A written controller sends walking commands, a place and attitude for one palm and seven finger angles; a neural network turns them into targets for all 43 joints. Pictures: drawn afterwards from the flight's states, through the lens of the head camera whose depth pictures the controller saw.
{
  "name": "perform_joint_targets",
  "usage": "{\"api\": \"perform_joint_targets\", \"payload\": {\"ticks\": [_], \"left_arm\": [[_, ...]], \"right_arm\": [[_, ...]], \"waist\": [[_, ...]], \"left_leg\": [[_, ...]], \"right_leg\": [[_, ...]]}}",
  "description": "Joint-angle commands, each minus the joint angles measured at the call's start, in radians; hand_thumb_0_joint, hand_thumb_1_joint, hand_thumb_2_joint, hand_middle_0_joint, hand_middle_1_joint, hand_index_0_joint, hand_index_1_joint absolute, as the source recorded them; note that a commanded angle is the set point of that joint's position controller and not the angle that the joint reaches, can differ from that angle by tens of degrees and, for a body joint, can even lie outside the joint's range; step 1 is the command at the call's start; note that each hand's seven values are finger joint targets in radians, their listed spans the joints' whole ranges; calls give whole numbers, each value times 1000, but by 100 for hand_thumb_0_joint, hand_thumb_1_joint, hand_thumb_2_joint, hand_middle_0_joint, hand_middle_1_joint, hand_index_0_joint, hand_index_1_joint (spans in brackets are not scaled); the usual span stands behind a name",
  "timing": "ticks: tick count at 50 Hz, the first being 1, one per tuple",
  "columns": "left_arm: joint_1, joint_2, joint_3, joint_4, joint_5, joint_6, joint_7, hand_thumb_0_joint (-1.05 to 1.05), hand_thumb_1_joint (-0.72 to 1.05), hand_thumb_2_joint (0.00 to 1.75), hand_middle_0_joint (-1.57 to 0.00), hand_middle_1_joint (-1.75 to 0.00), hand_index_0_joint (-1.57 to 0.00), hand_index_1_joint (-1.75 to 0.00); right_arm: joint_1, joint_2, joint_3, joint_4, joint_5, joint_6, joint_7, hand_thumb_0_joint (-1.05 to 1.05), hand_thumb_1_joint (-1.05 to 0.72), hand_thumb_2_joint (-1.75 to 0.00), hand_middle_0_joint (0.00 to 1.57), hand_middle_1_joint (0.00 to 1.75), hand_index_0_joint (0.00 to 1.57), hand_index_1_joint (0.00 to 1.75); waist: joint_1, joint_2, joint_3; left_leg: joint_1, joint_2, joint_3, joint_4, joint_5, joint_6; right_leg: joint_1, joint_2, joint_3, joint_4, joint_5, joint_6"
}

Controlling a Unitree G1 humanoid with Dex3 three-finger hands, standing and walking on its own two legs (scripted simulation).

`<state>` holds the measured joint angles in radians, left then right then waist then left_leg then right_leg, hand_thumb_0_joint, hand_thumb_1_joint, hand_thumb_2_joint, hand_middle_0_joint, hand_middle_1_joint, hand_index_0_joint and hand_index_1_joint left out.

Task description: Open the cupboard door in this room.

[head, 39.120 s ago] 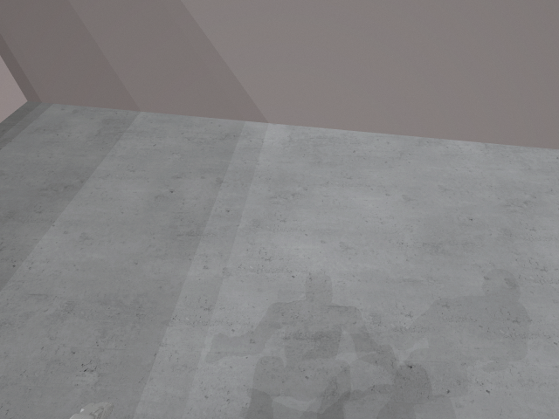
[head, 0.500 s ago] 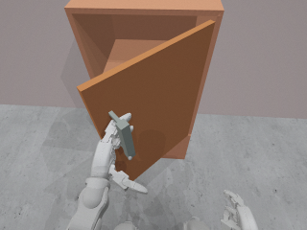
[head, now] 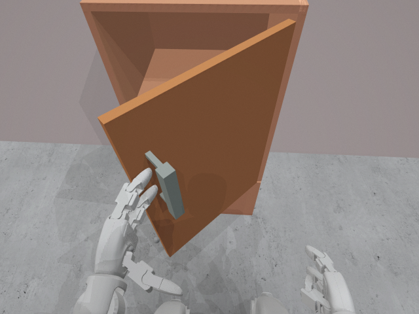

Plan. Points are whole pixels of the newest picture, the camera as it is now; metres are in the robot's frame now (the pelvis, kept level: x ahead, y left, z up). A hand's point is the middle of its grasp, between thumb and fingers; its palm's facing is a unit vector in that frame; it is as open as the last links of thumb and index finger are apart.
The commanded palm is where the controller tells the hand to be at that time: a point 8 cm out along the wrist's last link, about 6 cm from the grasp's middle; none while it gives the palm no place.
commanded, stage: slide the hand sideways off the handle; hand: left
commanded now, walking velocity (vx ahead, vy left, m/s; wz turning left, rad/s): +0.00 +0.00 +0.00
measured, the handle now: (165, 186) +0.33 +0.11 +0.07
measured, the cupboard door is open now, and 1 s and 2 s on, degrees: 46 46 46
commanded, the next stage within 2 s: draw the hand back to the body in 0.54 s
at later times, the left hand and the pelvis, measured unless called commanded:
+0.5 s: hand (124, 262) +0.20 +0.15 +0.07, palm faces -0.03 -1.00 -0.06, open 16.3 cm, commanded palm +0.17 +0.21 +0.07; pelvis +0.00 +0.00 -0.01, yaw +0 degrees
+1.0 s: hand (91, 252) +0.20 +0.18 +0.11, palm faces -0.01 -1.00 -0.08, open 16.3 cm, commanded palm +0.16 +0.24 +0.13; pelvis +0.01 +0.01 +0.01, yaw +0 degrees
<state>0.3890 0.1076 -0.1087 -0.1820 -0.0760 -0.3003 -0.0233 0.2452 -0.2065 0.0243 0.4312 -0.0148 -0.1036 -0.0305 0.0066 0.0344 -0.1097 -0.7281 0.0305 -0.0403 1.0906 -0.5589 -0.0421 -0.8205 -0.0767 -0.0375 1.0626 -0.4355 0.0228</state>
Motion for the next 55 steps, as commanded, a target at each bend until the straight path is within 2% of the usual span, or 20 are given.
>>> {"api": "perform_joint_targets", "payload": {"ticks": [1, 4, 7, 8, 10, 12, 15, 18, 20, 21, 23, 24, 28, 32, 35, 39, 42, 46, 52, 55], "left_arm": [[-16, 53, 56, -239, -19, -67, -33, 0, -50, 30, -15, -30, -15, -30], [14, 85, 95, -262, -35, -71, -54, 0, -50, 30, -15, -30, -15, -30], [53, 81, 104, -288, -58, -79, -77, 0, -50, 30, -15, -30, -15, -30], [83, 101, 136, -274, -67, -79, -81, 0, -50, 30, -15, -30, -15, -30], [118, 106, 148, -284, -80, -81, -96, 0, -50, 30, -15, -30, -15, -30], [84, 124, 166, -297, -85, -86, -104, 0, -50, 30, -15, -30, -15, -30], [153, 109, 162, -299, -100, -93, -125, 0, -50, 30, -15, -30, -15, -30], [158, 134, 181, -315, -114, -97, -146, 0, -50, 30, -15, -30, -15, -30], [163, 141, 195, -298, -124, -90, -158, 0, -50, 30, -15, -30, -15, -30], [129, 172, 225, -299, -126, -91, -161, 0, -50, 30, -15, -30, -15, -30], [132, 161, 229, -297, -137, -91, -172, 0, -50, 30, -15, -30, -15, -30], [144, 189, 263, -294, -146, -88, -174, 0, -50, 30, -15, -30, -15, -30], [124, 155, 218, -321, -159, -87, -193, 0, -50, 30, -15, -30, -15, -30], [127, 158, 207, -313, -151, -64, -190, 0, -50, 30, -15, -30, -15, -30], [169, 206, 258, -375, -146, -39, -167, 0, -50, 30, -15, -30, -15, -30], [179, 209, 285, -392, -154, -2, -148, 0, -50, 30, -15, -30, -15, -30], [170, 192, 267, -404, -168, 15, -158, 0, -50, 30, -15, -30, -15, -30], [163, 215, 291, -389, -182, 39, -180, 0, -50, 30, -15, -30, -15, -30], [147, 248, 351, -420, -212, 64, -203, 0, -50, 30, -15, -30, -15, -30], [138, 264, 381, -422, -226, 80, -211, 0, -40, 34, -15, -30, -15, -30]], "right_arm": [[-44, -113, -51, -172, 5, -59, -11, 0, -90, -90, 20, 30, 20, 30], [-45, -116, -53, -178, 8, -63, -16, 0, -90, -90, 20, 30, 20, 30], [-41, -114, -56, -185, 12, -71, -18, 0, -90, -90, 20, 30, 20, 30], [-33, -115, -59, -183, 14, -70, -20, 0, -90, -90, 20, 30, 20, 30], [-41, -116, -62, -190, 17, -70, -22, 0, -90, -90, 20, 30, 20, 30], [-39, -118, -61, -184, 19, -70, -24, 0, -90, -90, 20, 30, 20, 30], [-42, -117, -65, -191, 24, -74, -25, 0, -90, -90, 20, 30, 20, 30], [-36, -122, -68, -190, 26, -79, -28, 0, -90, -90, 20, 30, 20, 30], [-39, -123, -68, -190, 27, -77, -32, 0, -90, -90, 20, 30, 20, 30], [-39, -127, -69, -186, 28, -77, -35, 0, -90, -90, 20, 30, 20, 30], [-42, -125, -67, -189, 29, -80, -40, 0, -90, -90, 20, 30, 20, 30], [-45, -125, -67, -188, 31, -79, -42, 0, -90, -90, 20, 30, 20, 30], [-37, -130, -62, -188, 34, -95, -45, 0, -90, -90, 20, 30, 20, 30], [-33, -133, -63, -186, 32, -101, -43, 0, -90, -90, 20, 30, 20, 30], [-35, -126, -61, -204, 36, -91, -42, 0, -90, -90, 20, 30, 20, 30], [-39, -119, -52, -202, 44, -82, -46, 0, -90, -90, 20, 30, 20, 30], [-37, -122, -45, -197, 48, -89, -46, 0, -90, -90, 20, 30, 20, 30], [-40, -129, -38, -185, 50, -99, -50, 0, -90, -90, 20, 30, 20, 30], [-48, -128, -29, -169, 55, -124, -55, 0, -90, -90, 20, 30, 20, 30], [-56, -128, -26, -153, 57, -139, -57, 0, -90, -90, 20, 30, 20, 30]], "waist": [[-11, -83, -190], [-5, -72, -190], [0, -56, -201], [3, -85, -199], [7, -76, -203], [-2, -56, -180], [3, -51, -184], [-2, -47, -187], [-7, -73, -162], [-10, -73, -158], [-6, -50, -156], [2, -41, -152], [-6, -14, -190], [-9, -34, -184], [20, 9, -200], [20, 11, -176], [7, 10, -143], [1, -9, -93], [14, 19, -84], [19, 29, -83]], "left_leg": [[-30, -58, 32, -159, 209, 43], [-48, -61, 32, -150, 199, 44], [-50, -63, 36, -138, 213, 42], [-58, -61, 35, -136, 216, 41], [-69, -63, 40, -125, 217, 43], [-77, -62, 38, -120, 203, 41], [-75, -62, 37, -119, 206, 42], [-74, -61, 34, -111, 207, 42], [-102, -61, 33, -104, 189, 42], [-112, -59, 32, -97, 167, 42], [-108, -61, 32, -99, 150, 42], [-117, -60, 33, -99, 151, 41], [-66, -60, 21, -113, 184, 41], [-65, -58, 16, -116, 202, 40], [-31, -59, 19, -156, 220, 40], [5, -55, 17, -193, 236, 39], [32, -52, 14, -219, 232, 37], [41, -49, 11, -247, 196, 39], [99, -47, 9, -288, 230, 37], [125, -47, 9, -305, 253, 37]], "right_leg": [[237, 58, -9, -144, 162, -43], [243, 58, -1, -143, 139, -46], [246, 56, 1, -134, 158, -44], [254, 58, 0, -133, 161, -43], [261, 57, 11, -137, 158, -42], [239, 57, 12, -136, 134, -43], [238, 60, 6, -131, 132, -43], [222, 63, 2, -122, 132, -42], [220, 61, 11, -136, 95, -40], [205, 61, 17, -139, 59, -39], [196, 62, 19, -145, 23, -41], [208, 62, 24, -150, 11, -44], [193, 69, -13, -118, 73, -44], [188, 72, -24, -110, 102, -41], [243, 73, -28, -125, 112, -47], [275, 80, -40, -157, 131, -45], [278, 82, -48, -181, 134, -39], [293, 82, -45, -223, 89, -37], [353, 83, -49, -261, 127, -38], [387, 82, -46, -282, 153, -38]]}}
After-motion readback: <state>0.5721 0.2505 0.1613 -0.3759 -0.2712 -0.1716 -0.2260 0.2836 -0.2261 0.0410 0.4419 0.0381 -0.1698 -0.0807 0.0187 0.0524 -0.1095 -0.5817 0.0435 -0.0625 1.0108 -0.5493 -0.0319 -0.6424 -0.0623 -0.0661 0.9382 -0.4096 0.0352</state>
